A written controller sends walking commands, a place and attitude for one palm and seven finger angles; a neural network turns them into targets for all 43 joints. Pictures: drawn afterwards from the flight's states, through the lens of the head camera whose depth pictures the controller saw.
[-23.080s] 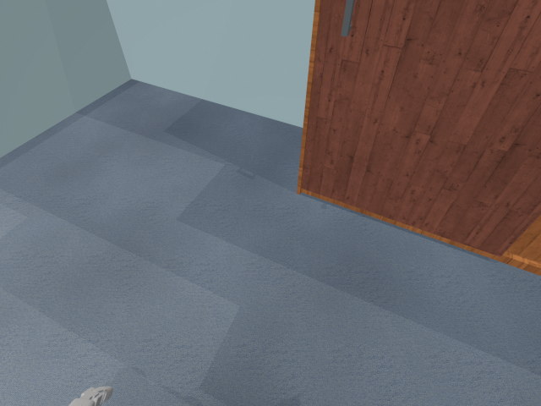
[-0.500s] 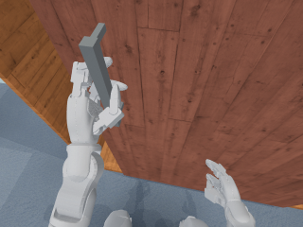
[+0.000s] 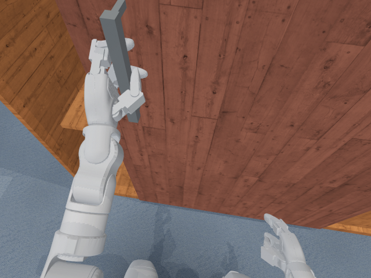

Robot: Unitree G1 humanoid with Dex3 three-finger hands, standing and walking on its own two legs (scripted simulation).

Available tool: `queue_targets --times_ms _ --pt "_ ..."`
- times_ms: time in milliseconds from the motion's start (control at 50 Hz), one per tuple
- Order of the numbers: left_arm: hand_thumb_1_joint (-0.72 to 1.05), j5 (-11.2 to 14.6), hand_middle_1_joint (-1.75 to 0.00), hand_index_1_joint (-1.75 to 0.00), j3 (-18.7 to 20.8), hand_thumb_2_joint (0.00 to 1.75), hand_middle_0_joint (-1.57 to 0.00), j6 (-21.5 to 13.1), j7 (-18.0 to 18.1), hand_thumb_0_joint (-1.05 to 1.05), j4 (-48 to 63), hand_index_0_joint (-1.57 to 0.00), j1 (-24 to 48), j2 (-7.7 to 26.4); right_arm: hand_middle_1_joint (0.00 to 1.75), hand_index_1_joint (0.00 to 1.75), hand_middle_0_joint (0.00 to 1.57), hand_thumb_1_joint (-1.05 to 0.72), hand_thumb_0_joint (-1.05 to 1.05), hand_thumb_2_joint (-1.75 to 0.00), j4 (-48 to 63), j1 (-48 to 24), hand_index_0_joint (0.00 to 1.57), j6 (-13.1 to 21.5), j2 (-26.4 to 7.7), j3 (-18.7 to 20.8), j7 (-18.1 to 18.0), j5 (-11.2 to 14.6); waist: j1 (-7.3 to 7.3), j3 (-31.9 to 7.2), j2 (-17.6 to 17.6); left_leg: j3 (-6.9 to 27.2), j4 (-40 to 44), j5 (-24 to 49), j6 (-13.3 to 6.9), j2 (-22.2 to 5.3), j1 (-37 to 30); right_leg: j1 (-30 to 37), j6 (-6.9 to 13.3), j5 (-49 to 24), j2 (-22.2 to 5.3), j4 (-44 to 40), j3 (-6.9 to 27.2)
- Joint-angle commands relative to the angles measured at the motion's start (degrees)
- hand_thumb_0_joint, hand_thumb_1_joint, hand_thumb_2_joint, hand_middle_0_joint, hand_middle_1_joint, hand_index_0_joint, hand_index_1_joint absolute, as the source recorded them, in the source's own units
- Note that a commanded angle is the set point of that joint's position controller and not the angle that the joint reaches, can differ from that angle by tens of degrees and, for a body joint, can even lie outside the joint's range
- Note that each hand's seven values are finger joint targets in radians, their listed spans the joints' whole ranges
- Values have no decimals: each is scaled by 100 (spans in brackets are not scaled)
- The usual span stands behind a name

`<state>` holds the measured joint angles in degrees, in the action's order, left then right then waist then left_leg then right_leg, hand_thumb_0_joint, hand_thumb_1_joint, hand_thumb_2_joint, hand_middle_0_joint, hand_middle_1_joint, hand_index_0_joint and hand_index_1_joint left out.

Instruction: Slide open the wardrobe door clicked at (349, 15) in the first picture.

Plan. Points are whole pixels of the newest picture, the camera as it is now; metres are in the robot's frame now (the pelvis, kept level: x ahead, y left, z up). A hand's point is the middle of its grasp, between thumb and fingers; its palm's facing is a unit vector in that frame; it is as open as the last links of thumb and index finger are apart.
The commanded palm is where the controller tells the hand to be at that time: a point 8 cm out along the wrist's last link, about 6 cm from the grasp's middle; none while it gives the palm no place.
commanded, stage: step sideways, sliding the door along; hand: left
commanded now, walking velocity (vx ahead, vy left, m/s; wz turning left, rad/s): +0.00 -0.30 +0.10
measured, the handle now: (128, 71) +0.41 +0.19 +0.18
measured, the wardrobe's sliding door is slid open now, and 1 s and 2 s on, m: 0.26 0.32 0.32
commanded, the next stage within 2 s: stop walking and hold the door there in 0.20 s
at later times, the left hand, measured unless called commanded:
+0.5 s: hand (170, 97) +0.37 +0.11 +0.18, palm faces +0.34 -0.92 -0.21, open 6.9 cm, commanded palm +0.33 +0.15 +0.17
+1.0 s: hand (167, 96) +0.37 +0.11 +0.19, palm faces +0.27 -0.94 -0.18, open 6.6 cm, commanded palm +0.33 +0.16 +0.17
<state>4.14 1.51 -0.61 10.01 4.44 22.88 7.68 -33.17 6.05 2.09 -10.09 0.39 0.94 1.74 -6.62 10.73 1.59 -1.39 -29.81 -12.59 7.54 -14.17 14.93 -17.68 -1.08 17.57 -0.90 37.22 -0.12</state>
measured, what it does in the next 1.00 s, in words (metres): steps to the right: right foot, then left foot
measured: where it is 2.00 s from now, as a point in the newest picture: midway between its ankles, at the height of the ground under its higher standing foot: outside the picture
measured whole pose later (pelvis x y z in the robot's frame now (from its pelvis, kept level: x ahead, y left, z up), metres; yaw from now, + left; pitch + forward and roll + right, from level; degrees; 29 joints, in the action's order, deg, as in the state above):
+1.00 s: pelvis -0.03 -0.10 +0.00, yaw +0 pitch +0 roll +0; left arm 3.7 11.7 -5.0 4.6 -34.6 29.9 20.2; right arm -40.2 15.6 -2.5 -16.1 0.0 -6.0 2.7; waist 2.1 -4.8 2.9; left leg -7.1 -27.0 -18.4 -1.8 -0.7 9.1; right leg -17.5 1.4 7.9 3.0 25.1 1.8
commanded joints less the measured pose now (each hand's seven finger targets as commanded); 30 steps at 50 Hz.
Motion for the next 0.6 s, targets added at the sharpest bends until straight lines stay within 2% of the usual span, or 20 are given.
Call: queue_targets --times_ms 0,20,40,80,100,120,140,160,180,220,280,300,320,340,360,400,420,480,540,580 --pt "90 -233 -140 -140 -1451 90 -45 -665 -521 0 1755 -45 2828 -124 30 30 20 -90 0 -90 761 -671 20 315 -725 270 -117 180 754 -3035 56 -286 -846 1062 -705 321 -952 1089 230 -2241 -417 -1410 114" --pt "90 -219 -140 -140 -1313 90 -45 -659 -461 0 1729 -45 2842 87 30 30 20 -90 0 -90 722 -764 20 307 -569 220 -163 140 735 -3143 -721 -301 -1262 246 -632 652 -325 1360 487 -3725 -1028 -1237 544" --pt "90 -191 -140 -140 -1242 90 -45 -682 -427 0 1787 -45 3023 212 30 30 20 -90 0 -90 622 -858 20 323 -471 150 -220 65 719 -3031 -945 -254 -1428 -882 -654 891 29 1335 607 -4502 -1295 -1149 615" --pt "90 -156 -140 -140 -1046 90 -45 -706 -409 0 1519 -45 2804 259 30 30 20 -90 0 -90 472 -662 20 288 -622 300 -337 123 679 -3276 -1428 -136 -1505 -664 -594 945 117 1759 712 -5012 -1125 -585 510" --pt "90 -97 -140 -140 -1042 90 -45 -709 -380 0 1516 -45 2994 191 30 30 20 -90 0 -90 363 -621 20 289 -683 311 -377 107 794 -3425 -1125 -112 -965 152 -639 830 -455 1438 596 -4570 -958 -307 212" --pt "90 -70 -140 -140 -1288 90 -45 -695 -453 0 1452 -45 3030 -157 30 30 20 -90 0 -90 412 -608 20 238 -756 347 -376 74 817 -3393 -527 302 -533 1944 -844 426 -1309 663 313 -3665 -599 64 -148" --pt "90 5 -140 -140 -1511 90 -45 -705 -560 0 1530 -45 3151 -465 30 30 20 -90 0 -90 536 -579 20 205 -958 409 -337 36 860 -3391 615 1489 -35 3510 -1298 -503 -2018 -258 -47 -1750 35 639 -246" --pt "90 52 -140 -140 -1681 90 -45 -713 -658 0 1424 -45 3273 -598 30 30 20 -90 0 -90 633 -589 20 174 -970 378 -248 26 874 -3118 1028 2125 597 3873 -1602 -1182 -2016 -835 -41 912 185 1424 72" --pt "90 -46 -140 -140 -1605 90 -45 -782 -651 0 1543 -45 3503 -517 30 30 20 -90 0 -90 653 -730 20 202 -865 355 -196 1 744 -2887 1378 1770 484 3789 -1769 -1252 -2070 -1057 32 1121 -1 1572 318" --pt "90 -17 -140 -140 -1485 90 -45 -813 -601 0 1471 -45 3506 -429 30 30 20 -90 0 -90 627 -728 20 247 -823 367 -125 61 649 -2892 1631 889 23 4441 -1592 -951 -2084 -695 111 943 -94 827 373" --pt "90 -60 -140 -140 -1339 90 -45 -757 -567 0 1135 -45 3479 -271 30 30 20 -90 0 -90 721 -555 20 344 -878 340 -65 167 691 -3104 1177 352 -428 3546 -1056 -426 -1725 690 118 -687 130 -828 -52" --pt "90 -257 -140 -140 2120 90 -45 -670 -194 0 -519 -45 2103 2995 30 30 20 -90 0 -90 305 -139 20 266 -1152 513 -203 106 557 -3159 581 -73 -788 2630 -786 -171 -1478 726 135 -1518 -111 -1338 87" --pt "90 -267 -140 -140 1306 90 -45 -625 -337 0 -270 -45 1916 2346 30 30 20 -90 0 -90 530 -94 20 99 -906 429 -256 96 563 -3055 -739 -425 -1750 1093 -579 477 -390 1324 426 -3821 -856 -1381 600" --pt "90 -174 -140 -140 1669 90 -45 -603 -304 0 -102 -45 2220 2724 30 30 20 -90 0 -90 677 -500 20 136 -775 375 -323 104 473 -2932 -1579 -418 -2558 -1735 -606 1177 691 1639 836 -5578 -1463 -1220 1253" --pt "90 -51 -140 -140 1402 90 -45 -576 -393 0 62 -45 2191 2312 30 30 20 -90 0 -90 588 -582 20 211 -706 350 -359 133 413 -3053 -1591 76 -3323 -2137 -704 1275 873 1686 851 -5541 -1535 -1175 1227" --pt "90 -20 -140 -140 1552 90 -45 -612 -339 0 203 -45 2367 2462 30 30 20 -90 0 -90 440 -672 20 352 -660 187 -433 79 451 -3045 -780 331 -3189 -1981 -527 1065 977 1620 1042 -5139 -1714 -1043 1575" --pt "90 -24 -140 -140 1331 90 -45 -656 -314 0 183 -45 2341 2152 30 30 20 -90 0 -90 402 -609 20 361 -558 56 -467 64 449 -3155 -760 264 -2749 -1902 -536 1072 926 1897 1075 -5273 -1642 -883 1387" --pt "90 -67 -140 -140 1787 90 -45 -635 -227 0 -575 -45 1930 2539 30 30 20 -90 0 -90 331 -437 20 319 -766 17 -600 -1 416 -3448 -1317 -38 -1705 -1485 -589 1362 697 2243 867 -4852 -1304 -1024 1192" --pt "90 -87 -140 -140 1790 90 -45 -589 -220 0 -842 -45 2034 2637 30 30 20 -90 0 -90 304 -344 20 189 -950 40 -671 16 444 -3419 -1180 -102 -240 -992 -697 1433 253 2296 611 -4102 -1207 -1182 1232" --pt "90 -87 -140 -140 1588 90 -45 -605 -238 0 -812 -45 2384 2574 30 30 20 -90 0 -90 251 -264 20 103 -1052 97 -657 46 530 -3406 -793 -115 652 -41 -787 1227 -472 1954 381 -3359 -1087 -1168 1182"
